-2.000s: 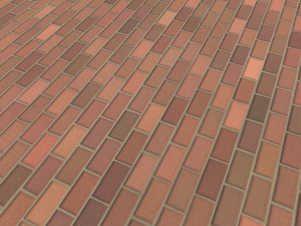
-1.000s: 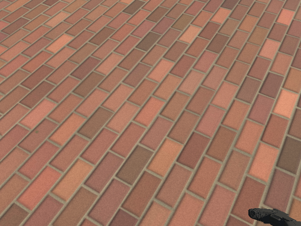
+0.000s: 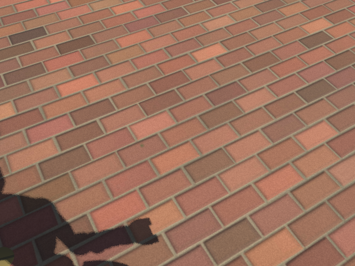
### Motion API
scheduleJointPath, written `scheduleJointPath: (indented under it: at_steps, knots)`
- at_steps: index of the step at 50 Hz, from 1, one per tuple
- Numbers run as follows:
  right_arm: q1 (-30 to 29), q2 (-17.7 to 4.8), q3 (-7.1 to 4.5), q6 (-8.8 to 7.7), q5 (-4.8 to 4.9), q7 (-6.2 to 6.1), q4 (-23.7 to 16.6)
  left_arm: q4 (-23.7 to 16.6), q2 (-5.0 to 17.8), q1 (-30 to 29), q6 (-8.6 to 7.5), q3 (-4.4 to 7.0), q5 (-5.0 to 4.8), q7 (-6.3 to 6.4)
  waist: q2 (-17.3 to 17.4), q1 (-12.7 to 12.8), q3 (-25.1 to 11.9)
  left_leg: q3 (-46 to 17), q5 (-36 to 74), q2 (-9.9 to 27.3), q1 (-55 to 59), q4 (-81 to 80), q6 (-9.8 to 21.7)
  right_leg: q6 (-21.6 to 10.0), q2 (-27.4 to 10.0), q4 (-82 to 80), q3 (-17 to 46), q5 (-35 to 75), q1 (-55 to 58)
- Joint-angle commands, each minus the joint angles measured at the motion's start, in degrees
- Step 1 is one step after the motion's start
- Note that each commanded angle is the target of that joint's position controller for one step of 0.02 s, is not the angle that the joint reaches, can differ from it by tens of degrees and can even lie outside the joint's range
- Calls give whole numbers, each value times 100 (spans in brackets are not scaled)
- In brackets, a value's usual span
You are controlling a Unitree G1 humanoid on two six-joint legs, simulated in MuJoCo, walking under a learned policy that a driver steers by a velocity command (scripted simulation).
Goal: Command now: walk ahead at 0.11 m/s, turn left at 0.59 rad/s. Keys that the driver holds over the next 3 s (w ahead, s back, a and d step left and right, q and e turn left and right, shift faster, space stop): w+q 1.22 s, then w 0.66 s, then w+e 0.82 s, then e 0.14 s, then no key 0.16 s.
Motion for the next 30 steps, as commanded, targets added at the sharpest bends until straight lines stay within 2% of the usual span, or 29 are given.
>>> scheduleJointPath:
  at_steps: [1, 2, 3, 4, 5, 7, 9, 12, 15, 18, 20, 21, 22, 23, 24, 25, 26, 27, 28, 30]
  knots:
    - [1346, -1426, -390, -221, -159, -23, -232, -725, 406, -385, -188, 59, 77, -83, 1616, -698, -1416, -3672, 750, 2265, 2371, -1414, 1969, -32, 625, 2921, 866, -1640, -2767]
    - [1212, -1211, -318, -364, -153, 21, -185, -790, 675, -675, -242, 140, -110, -96, 1230, -649, -920, -3423, -933, 1944, 2138, -1747, 1704, -205, 465, 3035, 1052, -1066, -3029]
    - [933, -999, -248, -431, -67, -8, -171, -761, 795, -716, -279, 200, -129, -96, 1031, -505, -530, -3158, -1885, 1700, 1785, -1905, 1377, -333, 339, 2817, 1090, -473, -3112]
    - [700, -848, -167, -447, -28, -47, -227, -657, 818, -646, -289, 229, -63, -73, 946, -388, -315, -2944, -1980, 1522, 1488, -2000, 1195, -337, 274, 2576, 1096, -78, -2975]
    - [537, -798, -127, -446, -39, -87, -275, -643, 785, -540, -316, 232, 12, -71, 956, -265, -226, -2738, -1873, 1330, 1211, -2125, 1106, -311, 288, 2293, 1099, 308, -2714]
    - [552, -779, -112, -509, -128, -148, -334, -605, 641, -432, -431, 207, 31, -120, 936, -196, -280, -2469, -1221, 1141, 1099, -2219, 1081, -262, 423, 1873, 1019, 980, -2402]
    - [702, -821, -133, -577, -106, -178, -298, -609, 511, -524, -512, 165, 23, -151, 794, -244, -306, -2226, -645, 1031, 1136, -2161, 1040, -207, 534, 1119, 1013, 1405, -2215]
    - [901, -951, -183, -603, -40, -191, -211, -704, 353, -797, -566, 86, -8, -206, 887, -372, -224, -2118, -383, 951, 947, -2060, 1014, -109, 707, 117, 1028, 1687, -1793]
    - [1084, -1021, -209, -582, 17, -170, -140, -832, 386, -1043, -619, 61, -78, -268, 892, -478, -120, -2307, -487, 972, 730, -1904, 1032, -92, 819, -450, 1058, 1610, -1410]
    - [1152, -986, -195, -552, 25, -143, -118, -908, 512, -1013, -700, 90, -132, -311, 940, -438, -142, -2698, -609, 993, 671, -1687, 985, -182, 896, -771, 1100, 1434, -873]
    - [1071, -870, -160, -523, 27, -132, -144, -857, 578, -670, -763, 138, -138, -309, 1014, -207, -224, -2825, -486, 859, 630, -1361, 859, -318, 931, -1139, 1034, 1414, -231]
    - [1043, -706, -111, -512, 28, -136, -168, -775, 623, -326, -788, 182, -107, -283, 997, -20, -353, -2765, -401, 659, 448, -1039, 718, -416, 876, -1354, 1002, 1481, 398]
    - [931, -439, -22, -528, -5, -142, -244, -697, 800, 287, -805, 253, -44, -230, 809, 288, -704, -2475, -422, 393, -71, -211, 485, -644, 386, -1363, 1416, 1310, 1432]
    - [968, -37, 94, -562, -5, -154, -426, -610, 1212, 984, -788, 339, 92, -172, -412, 450, -1233, -1570, -1149, -278, -1421, 1574, 104, -1134, -716, -1741, 2931, 262, 2911]
    - [1167, -314, 58, -622, 125, -185, -623, -435, 1409, 1378, -735, 406, 98, -244, -1690, 317, -1323, -1199, -2027, -373, -2657, 3028, -29, -1734, -1602, -2287, 5013, -1257, 3216]
    - [1187, -761, -54, -621, 143, -176, -447, -543, 925, 1062, -709, 269, 4, -248, -1066, 273, -746, -1291, -1598, 17, -3016, 3665, -81, -1677, -1518, -2401, 4701, -1683, 2790]
    - [929, -831, -82, -594, 83, -149, -399, -598, 654, 876, -663, 192, -22, -215, -757, 272, -328, -1135, -1121, 177, -3071, 3866, -112, -1466, -1230, -2373, 3868, -1091, 2388]
    - [863, -750, -82, -583, 34, -132, -364, -638, 525, 654, -626, 136, 18, -189, -489, 167, -217, -1053, -719, 299, -2928, 3809, -135, -1335, -987, -2442, 3272, -436, 2044]
    - [742, -683, -90, -573, 20, -99, -396, -623, 416, 524, -607, 92, 46, -167, -478, 95, -76, -1055, -430, 439, -2839, 3684, -154, -1297, -866, -2524, 2821, 234, 1754]
    - [661, -471, -47, -534, 45, -32, -429, -585, 405, 465, -634, 76, 66, -150, -554, 28, -3, -880, -86, 578, -2593, 3586, -202, -1285, -690, -2747, 2093, 999, 1337]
